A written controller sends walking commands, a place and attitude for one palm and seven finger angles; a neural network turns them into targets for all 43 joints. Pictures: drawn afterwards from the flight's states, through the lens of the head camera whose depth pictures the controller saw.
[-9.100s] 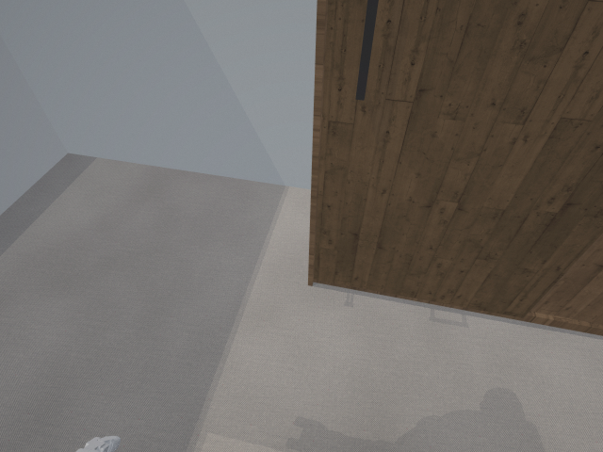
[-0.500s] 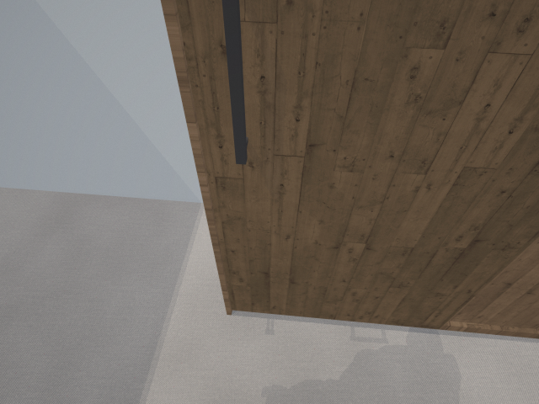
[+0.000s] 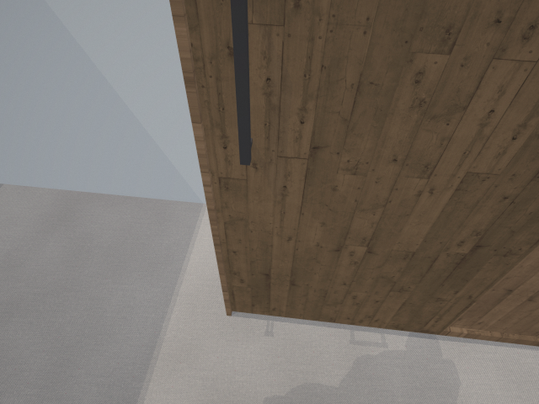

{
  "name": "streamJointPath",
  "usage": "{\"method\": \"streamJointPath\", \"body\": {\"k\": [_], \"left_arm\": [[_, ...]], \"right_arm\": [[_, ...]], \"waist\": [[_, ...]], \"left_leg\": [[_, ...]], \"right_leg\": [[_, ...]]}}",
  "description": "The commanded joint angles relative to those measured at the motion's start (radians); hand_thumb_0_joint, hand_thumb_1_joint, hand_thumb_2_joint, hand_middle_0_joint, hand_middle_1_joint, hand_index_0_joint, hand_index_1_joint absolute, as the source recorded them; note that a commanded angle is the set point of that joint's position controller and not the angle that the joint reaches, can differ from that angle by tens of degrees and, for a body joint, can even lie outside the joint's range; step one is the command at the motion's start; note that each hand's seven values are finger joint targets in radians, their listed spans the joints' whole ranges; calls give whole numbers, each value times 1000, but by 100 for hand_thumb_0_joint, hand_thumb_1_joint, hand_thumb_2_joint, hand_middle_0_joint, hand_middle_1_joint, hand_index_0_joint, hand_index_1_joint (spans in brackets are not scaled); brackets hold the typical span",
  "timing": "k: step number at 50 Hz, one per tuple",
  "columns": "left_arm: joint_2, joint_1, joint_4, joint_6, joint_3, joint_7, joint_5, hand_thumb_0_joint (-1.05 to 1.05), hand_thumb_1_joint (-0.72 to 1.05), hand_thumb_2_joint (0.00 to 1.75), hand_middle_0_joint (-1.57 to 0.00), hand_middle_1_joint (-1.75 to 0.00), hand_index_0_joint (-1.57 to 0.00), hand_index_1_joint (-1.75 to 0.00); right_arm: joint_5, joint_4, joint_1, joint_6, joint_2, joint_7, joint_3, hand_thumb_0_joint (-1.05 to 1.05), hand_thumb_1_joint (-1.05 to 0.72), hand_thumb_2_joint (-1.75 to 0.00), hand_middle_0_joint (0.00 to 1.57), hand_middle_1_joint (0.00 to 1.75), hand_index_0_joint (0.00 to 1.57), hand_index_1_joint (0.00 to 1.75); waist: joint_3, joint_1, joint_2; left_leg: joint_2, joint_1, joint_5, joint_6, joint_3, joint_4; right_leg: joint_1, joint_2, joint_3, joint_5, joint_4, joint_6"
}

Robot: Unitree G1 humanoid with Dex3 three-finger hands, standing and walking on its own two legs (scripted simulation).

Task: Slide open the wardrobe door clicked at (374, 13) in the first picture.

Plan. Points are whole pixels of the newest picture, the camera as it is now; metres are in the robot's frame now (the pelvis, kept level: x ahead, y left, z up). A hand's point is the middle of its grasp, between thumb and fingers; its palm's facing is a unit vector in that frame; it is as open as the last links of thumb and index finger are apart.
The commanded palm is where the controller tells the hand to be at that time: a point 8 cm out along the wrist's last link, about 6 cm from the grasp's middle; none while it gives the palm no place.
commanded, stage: look again from close up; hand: left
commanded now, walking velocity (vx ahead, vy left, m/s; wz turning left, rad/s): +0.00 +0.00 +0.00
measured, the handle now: (244, 84) +0.53 +0.09 +0.22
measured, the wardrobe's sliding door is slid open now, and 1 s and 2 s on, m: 0.00 0.00 0.00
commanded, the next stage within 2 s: shuffle to correct the standing spot in 0.16 s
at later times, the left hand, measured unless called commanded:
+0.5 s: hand out of the picture -0.02 +0.18 -0.19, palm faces +0.04 -0.98 -0.18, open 7.4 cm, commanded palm none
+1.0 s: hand out of the picture +0.02 +0.13 -0.19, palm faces +0.08 -0.98 -0.16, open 7.4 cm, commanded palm none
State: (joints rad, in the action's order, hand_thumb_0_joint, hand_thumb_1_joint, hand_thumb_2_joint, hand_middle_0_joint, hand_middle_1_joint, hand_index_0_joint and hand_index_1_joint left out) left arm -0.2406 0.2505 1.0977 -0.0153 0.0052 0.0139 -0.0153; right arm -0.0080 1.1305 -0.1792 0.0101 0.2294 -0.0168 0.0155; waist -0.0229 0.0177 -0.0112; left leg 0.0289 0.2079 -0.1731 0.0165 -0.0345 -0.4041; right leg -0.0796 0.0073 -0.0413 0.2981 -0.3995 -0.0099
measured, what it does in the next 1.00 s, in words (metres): shifts its weight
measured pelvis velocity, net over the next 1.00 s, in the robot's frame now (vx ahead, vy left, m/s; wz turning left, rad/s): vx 0.05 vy -0.03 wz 0.00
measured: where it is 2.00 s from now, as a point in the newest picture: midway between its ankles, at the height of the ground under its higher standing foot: outside the picture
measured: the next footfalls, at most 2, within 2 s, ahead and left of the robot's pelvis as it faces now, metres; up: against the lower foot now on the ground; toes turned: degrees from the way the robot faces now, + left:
none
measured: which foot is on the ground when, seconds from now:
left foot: down 0.00-1.00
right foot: down 0.00-1.00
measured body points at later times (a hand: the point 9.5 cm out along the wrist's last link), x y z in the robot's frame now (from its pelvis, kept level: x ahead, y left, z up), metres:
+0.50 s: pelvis +0.01 +0.00 -0.01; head +0.01 +0.01 +0.44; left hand -0.02 +0.24 -0.17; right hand +0.02 -0.22 -0.16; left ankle +0.03 +0.13 -0.74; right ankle -0.05 -0.11 -0.74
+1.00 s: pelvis +0.05 -0.03 -0.01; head +0.08 -0.02 +0.44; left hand +0.01 +0.18 -0.18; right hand +0.09 -0.26 -0.17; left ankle +0.06 +0.09 -0.74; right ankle -0.04 -0.11 -0.73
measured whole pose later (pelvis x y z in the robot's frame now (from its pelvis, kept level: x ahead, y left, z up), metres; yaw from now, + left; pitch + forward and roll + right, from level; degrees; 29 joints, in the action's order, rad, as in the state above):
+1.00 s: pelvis +0.05 -0.03 -0.01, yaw +0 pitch -1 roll +2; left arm -0.12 0.35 1.09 0.01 -0.02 0.04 -0.01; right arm 0.00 1.10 -0.21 0.03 0.15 -0.06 -0.03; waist -0.06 0.03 -0.05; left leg 0.02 0.25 -0.28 -0.02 -0.13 -0.55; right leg -0.13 0.02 -0.08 0.43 -0.65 0.00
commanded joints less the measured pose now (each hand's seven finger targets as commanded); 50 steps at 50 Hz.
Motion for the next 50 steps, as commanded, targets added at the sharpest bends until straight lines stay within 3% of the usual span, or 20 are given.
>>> {"method": "streamJointPath", "body": {"k": [1, 13, 15, 18, 20, 26, 31, 32, 34, 35, 36, 37, 38, 40, 42, 43, 45, 47, 49, 50], "left_arm": [[-151, 34, -37, -15, -29, 11, 2, 0, 90, 90, -20, -30, -20, -30], [-136, 46, -29, -14, -27, 10, 4, 0, 90, 90, -20, -30, -20, -30], [-63, 94, -4, -3, -12, 12, 4, 0, 90, 90, -20, -30, -20, -30], [-64, 115, 1, 10, -18, 6, -1, 0, 90, 90, -20, -30, -20, -30], [-61, 138, -1, 10, -23, 1, -3, 0, 90, 90, -20, -30, -20, -30], [-28, 197, 7, 1, -35, -2, -3, 0, 90, 90, -20, -30, -20, -30], [26, 199, -18, 2, -40, -3, -9, 0, 90, 90, -20, -30, -20, -30], [41, 197, -23, 1, -41, -3, -8, 0, 90, 90, -20, -30, -20, -30], [46, 269, 1, -5, -48, 4, -5, 0, 90, 90, -20, -30, -20, -30], [5, 330, 25, -12, -59, 15, -9, 0, 90, 90, -20, -30, -20, -30], [-24, 392, 45, -16, -68, 29, -7, 0, 90, 90, -20, -30, -20, -30], [2, 389, 60, -19, -48, 39, -8, 0, 90, 90, -20, -30, -20, -30], [18, 366, 56, -22, -37, 44, -11, 0, 90, 90, -20, -30, -20, -30], [1, 305, 30, -25, -35, 48, -10, 0, 90, 90, -20, -30, -20, -30], [-55, 221, -11, -25, -44, 44, -2, 0, 90, 90, -20, -30, -20, -30], [-64, 185, -28, -22, -48, 42, 5, 0, 90, 90, -20, -30, -20, -30], [2, 156, -56, -11, -43, 47, 3, 0, 90, 90, -20, -30, -20, -30], [21, 141, -68, -1, -44, 46, 3, 0, 90, 90, -20, -30, -20, -30], [3, 154, -56, 7, -53, 37, 4, 0, 90, 90, -20, -30, -20, -30], [-13, 180, -41, -1, -55, 33, -4, 0, 90, 90, -20, -30, -20, -30]], "right_arm": [[-1, -48, -4, 21, 147, -10, -28, 0, -90, -90, 20, 30, 20, 30], [-1, -44, -13, 21, 138, -11, -28, 0, -90, -90, 20, 30, 20, 30], [-5, -22, -54, 12, 65, -9, -14, 0, -90, -90, 20, 30, 20, 30], [-13, -16, -80, 2, 70, -5, -22, 0, -90, -90, 20, 30, 20, 30], [-14, -24, -90, 1, 63, -4, -27, 0, -90, -90, 20, 30, 20, 30], [-13, -27, -148, 18, 45, -10, -38, 0, -90, -90, 20, 30, 20, 30], [-14, 4, -250, 25, 82, -31, -63, 0, -90, -90, 20, 30, 20, 30], [-14, 4, -250, 23, 80, -35, -64, 0, -90, -90, 20, 30, 20, 30], [-8, -9, -202, 21, 42, -38, -56, 0, -90, -90, 20, 30, 20, 30], [-3, -28, -161, 24, -10, -37, -47, 0, -90, -90, 20, 30, 20, 30], [-2, -61, -94, 20, -57, -37, -32, 0, -90, -90, 20, 30, 20, 30], [-3, -69, -52, 12, -62, -41, -32, 0, -90, -90, 20, 30, 20, 30], [1, -58, -78, 10, -73, -41, -31, 0, -90, -90, 20, 30, 20, 30], [9, -48, -95, 13, -70, -35, -33, 0, -90, -90, 20, 30, 20, 30], [9, -36, -125, 12, -21, -38, -48, 0, -90, -90, 20, 30, 20, 30], [6, -23, -168, 13, -1, -40, -55, 0, -90, -90, 20, 30, 20, 30], [-1, -9, -239, 14, 28, -44, -68, 0, -90, -90, 20, 30, 20, 30], [5, -13, -189, 23, 53, -47, -63, 0, -90, -90, 20, 30, 20, 30], [3, -48, -95, 25, 78, -46, -66, 0, -90, -90, 20, 30, 20, 30], [3, -63, -56, 27, 88, -45, -70, 0, -90, -90, 20, 30, 20, 30]], "waist": [[-3, -5, 4], [-6, -6, 16], [-5, -6, -10], [-77, -11, -1], [-109, -5, -6], [-112, -10, 33], [-74, -31, 176], [-67, -25, 189], [-36, 18, 100], [-39, 38, -89], [-49, 63, -246], [-84, 59, -223], [-63, 38, -180], [-21, 13, -130], [-5, -26, -100], [25, -51, -81], [27, -66, -21], [-17, -30, 193], [-31, 8, 168], [-13, 26, 112]], "left_leg": [[84, -53, 162, -38, 82, 40], [82, -53, 151, -38, 91, 46], [81, -53, 71, -33, 77, 36], [69, 22, -166, -35, 76, 30], [71, 71, -225, -44, 81, 16], [97, 84, -103, -69, 90, -54], [244, -39, 109, -174, 281, 2], [249, -42, 165, -182, 282, -6], [169, 83, 238, -123, 145, -122], [74, 215, 178, -59, -4, -264], [10, 332, -228, -21, -71, -364], [30, 346, -367, -20, -41, -419], [36, 338, -351, -19, -36, -429], [21, 271, -289, -20, -57, -328], [-11, 99, -96, -33, -75, -155], [4, -37, 151, -49, -65, -92], [132, -196, 602, -121, 17, -125], [227, -146, 796, -190, 120, -45], [215, -80, 644, -193, 131, -13], [176, -99, 588, -161, 100, -59]], "right_leg": [[-82, 113, 88, -198, 90, -20], [-90, 109, 86, -155, 95, -18], [-94, 100, 68, -47, 96, -9], [-156, 87, 74, 180, 76, -25], [-164, 84, 75, 215, 65, -37], [-171, 70, 45, 123, -32, -52], [-295, -1, -53, 117, -253, -26], [-288, 0, -53, 137, -229, -23], [-84, 42, -8, -26, -49, -26], [65, 133, 77, -390, -1, -28], [141, 249, 150, -884, 9, -30], [124, 288, 142, -1202, -39, -34], [145, 283, 114, -1267, -62, -52], [142, 260, 87, -1226, -102, -87], [39, 200, 47, -1107, -154, -73], [-45, 170, 28, -988, -193, -46], [-206, 87, -15, -539, -229, 12], [-224, 53, 0, 73, -267, 22], [-158, 65, 17, 137, -147, 10], [-120, 72, 20, -35, -21, 6]]}}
